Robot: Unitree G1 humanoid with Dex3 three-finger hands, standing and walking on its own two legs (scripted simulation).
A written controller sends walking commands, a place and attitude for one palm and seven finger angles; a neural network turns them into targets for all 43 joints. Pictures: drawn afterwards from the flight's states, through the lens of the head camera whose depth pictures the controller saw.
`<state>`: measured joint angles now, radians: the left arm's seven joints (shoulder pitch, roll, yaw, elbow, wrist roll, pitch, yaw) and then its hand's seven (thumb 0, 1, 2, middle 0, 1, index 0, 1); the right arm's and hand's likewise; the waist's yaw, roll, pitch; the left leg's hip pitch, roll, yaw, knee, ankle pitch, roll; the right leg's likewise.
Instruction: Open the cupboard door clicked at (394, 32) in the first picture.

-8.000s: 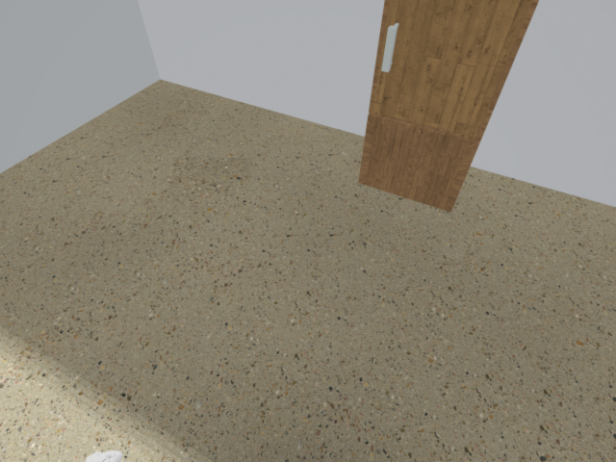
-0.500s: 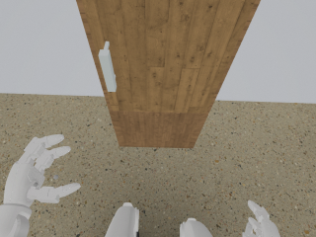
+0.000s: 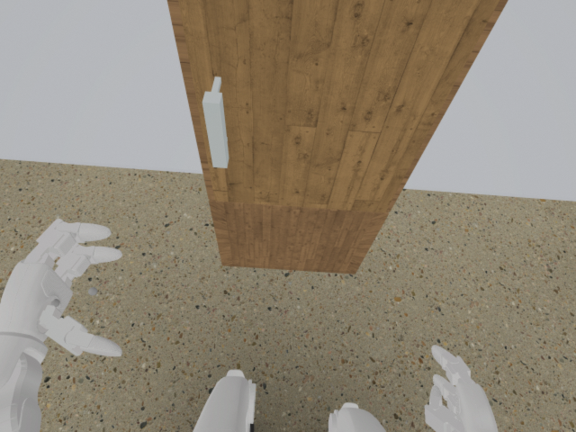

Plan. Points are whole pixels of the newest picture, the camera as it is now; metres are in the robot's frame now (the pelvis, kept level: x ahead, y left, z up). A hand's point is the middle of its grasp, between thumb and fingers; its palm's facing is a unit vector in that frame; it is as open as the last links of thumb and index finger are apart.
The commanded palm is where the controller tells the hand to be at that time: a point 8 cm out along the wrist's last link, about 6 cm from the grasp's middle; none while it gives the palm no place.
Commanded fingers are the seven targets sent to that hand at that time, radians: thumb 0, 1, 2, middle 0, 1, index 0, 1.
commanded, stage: raise the hand with hooked fingers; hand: left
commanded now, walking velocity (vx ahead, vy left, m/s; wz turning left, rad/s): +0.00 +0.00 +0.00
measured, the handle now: (219, 124) +0.60 +0.17 +0.03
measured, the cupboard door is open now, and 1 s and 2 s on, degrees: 0 0 0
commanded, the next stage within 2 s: move the hooked fingers beside the handle in 0.64 s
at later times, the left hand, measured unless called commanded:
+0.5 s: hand (107, 274) +0.29 +0.26 +0.04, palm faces +0.04 -1.00 -0.06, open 14.0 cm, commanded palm +0.27 +0.30 +0.05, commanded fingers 0.00 -0.50 0.30 -0.30 -1.20 -0.30 -1.20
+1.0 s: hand (130, 247) +0.33 +0.24 +0.04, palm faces +0.01 -1.00 -0.04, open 14.0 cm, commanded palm +0.32 +0.29 +0.05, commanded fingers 0.00 -0.50 0.30 -0.30 -1.20 -0.30 -1.20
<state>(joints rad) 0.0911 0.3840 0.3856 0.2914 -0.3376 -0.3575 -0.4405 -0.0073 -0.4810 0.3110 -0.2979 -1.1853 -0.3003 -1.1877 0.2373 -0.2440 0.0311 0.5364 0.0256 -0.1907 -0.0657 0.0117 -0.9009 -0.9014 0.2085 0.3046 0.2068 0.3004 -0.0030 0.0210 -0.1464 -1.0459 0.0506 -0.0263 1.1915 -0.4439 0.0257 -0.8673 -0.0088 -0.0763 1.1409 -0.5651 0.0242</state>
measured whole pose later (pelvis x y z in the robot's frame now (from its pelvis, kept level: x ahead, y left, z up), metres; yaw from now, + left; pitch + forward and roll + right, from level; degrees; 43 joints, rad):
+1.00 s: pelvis +0.00 -0.02 -0.01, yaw +0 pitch +19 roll -4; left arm -0.16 0.40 0.40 0.51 -0.31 -0.35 -0.46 -0.01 -0.50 0.30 -0.30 -1.20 -0.30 -1.20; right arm 0.24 -0.27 0.02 0.58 0.03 -0.16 -0.08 0.01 -0.90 -0.90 0.21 0.30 0.21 0.30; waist -0.02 0.02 -0.15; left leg -1.08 0.06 -0.03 1.21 -0.46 0.00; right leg -0.92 0.01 -0.08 1.18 -0.59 0.00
